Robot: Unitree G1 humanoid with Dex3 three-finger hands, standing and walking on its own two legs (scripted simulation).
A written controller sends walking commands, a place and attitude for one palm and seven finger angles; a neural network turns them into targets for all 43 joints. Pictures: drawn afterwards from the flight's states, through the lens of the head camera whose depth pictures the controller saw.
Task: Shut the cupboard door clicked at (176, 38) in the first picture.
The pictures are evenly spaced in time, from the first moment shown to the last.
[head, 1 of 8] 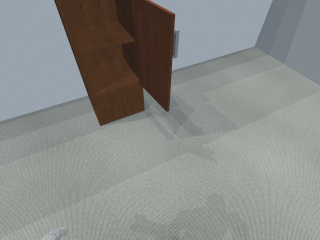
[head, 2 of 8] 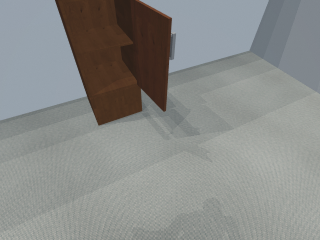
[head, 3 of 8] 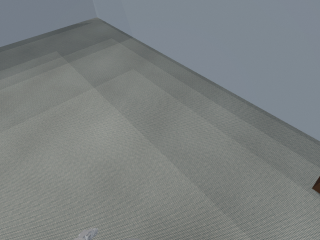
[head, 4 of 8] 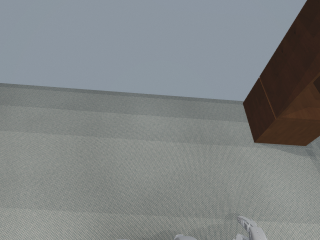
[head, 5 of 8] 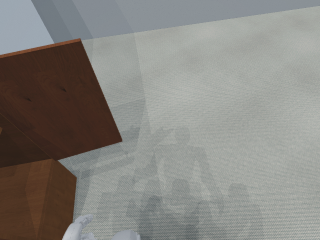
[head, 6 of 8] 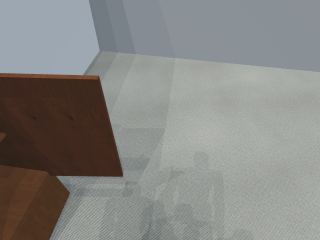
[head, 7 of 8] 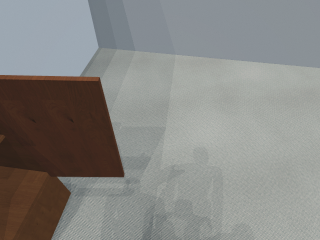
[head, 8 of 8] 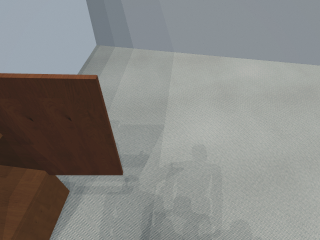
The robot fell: no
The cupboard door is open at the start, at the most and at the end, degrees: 97 97 97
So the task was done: no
